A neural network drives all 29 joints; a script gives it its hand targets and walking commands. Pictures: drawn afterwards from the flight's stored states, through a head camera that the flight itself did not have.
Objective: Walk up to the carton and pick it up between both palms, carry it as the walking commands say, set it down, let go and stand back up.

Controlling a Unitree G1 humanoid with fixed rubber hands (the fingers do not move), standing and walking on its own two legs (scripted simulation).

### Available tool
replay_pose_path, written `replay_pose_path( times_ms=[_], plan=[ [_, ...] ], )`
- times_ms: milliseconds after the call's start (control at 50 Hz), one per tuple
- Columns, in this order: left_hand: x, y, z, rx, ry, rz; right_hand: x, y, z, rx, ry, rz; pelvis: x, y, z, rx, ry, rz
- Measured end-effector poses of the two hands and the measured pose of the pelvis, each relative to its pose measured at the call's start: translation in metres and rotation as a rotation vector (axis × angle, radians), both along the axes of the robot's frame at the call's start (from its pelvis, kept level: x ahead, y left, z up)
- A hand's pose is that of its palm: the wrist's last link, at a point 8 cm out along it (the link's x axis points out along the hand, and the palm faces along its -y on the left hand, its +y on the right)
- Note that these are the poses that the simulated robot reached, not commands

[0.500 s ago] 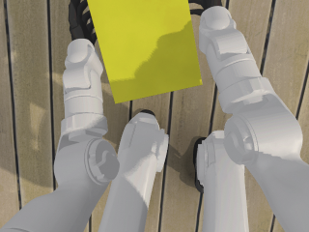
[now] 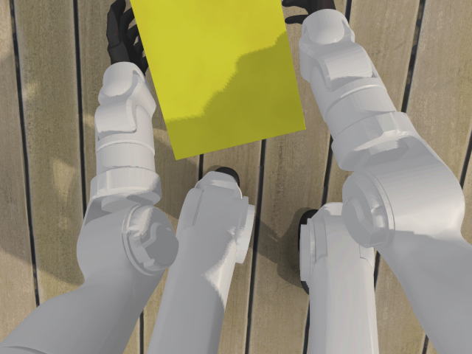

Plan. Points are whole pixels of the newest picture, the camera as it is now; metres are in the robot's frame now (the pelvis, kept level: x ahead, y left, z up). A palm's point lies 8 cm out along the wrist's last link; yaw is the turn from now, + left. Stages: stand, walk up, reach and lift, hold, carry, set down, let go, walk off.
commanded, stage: set down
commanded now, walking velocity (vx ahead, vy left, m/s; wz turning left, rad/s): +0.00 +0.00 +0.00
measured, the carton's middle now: (227, 49) +0.50 +0.16 -0.25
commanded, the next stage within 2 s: none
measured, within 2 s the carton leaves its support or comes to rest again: rests again in 0.26 s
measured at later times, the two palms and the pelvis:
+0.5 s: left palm (135, 64) +0.44 +0.28 -0.17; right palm (319, 15) +0.55 +0.04 -0.18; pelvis +0.01 +0.00 +0.00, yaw +0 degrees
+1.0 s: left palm (137, 64) +0.44 +0.27 -0.18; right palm (323, 14) +0.55 +0.03 -0.18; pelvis +0.01 -0.01 -0.01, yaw +1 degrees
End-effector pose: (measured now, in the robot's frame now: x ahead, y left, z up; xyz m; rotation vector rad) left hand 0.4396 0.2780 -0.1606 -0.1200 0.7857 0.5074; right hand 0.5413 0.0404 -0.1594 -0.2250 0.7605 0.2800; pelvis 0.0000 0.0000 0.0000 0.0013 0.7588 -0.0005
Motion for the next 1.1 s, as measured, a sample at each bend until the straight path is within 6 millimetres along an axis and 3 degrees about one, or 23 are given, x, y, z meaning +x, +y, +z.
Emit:
replay_pose_path(
  times_ms=[360, 1100],
  plan=[
    [0.002, -0.002, -0.013, -0.006, 0.031, -0.024, 0.005, -0.003, -0.015, -0.002, 0.012, 0.019, 0.009, -0.005, -0.002, 0.015, 0.03, -0.01],
    [0.004, -0.005, -0.016, -0.034, 0.006, -0.034, 0.011, -0.009, -0.021, 0.006, 0.012, 0.047, 0.011, -0.007, -0.006, 0.03, 0.017, -0.013]
  ],
)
